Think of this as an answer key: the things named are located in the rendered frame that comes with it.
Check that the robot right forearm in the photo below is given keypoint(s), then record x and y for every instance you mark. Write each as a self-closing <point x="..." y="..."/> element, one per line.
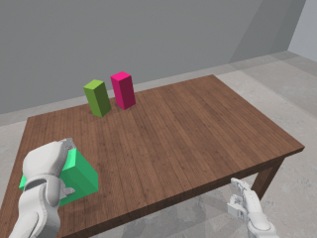
<point x="259" y="226"/>

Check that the robot right hand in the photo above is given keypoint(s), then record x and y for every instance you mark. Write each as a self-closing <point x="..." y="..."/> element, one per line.
<point x="240" y="207"/>

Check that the sponge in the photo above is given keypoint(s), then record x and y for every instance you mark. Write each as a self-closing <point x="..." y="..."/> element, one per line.
<point x="77" y="174"/>

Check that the robot left forearm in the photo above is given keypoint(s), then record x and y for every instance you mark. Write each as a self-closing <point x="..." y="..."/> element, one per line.
<point x="38" y="205"/>

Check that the robot left hand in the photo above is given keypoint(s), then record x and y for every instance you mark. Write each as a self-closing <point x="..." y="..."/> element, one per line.
<point x="49" y="159"/>

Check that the table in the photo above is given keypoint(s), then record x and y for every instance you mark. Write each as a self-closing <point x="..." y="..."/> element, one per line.
<point x="178" y="141"/>

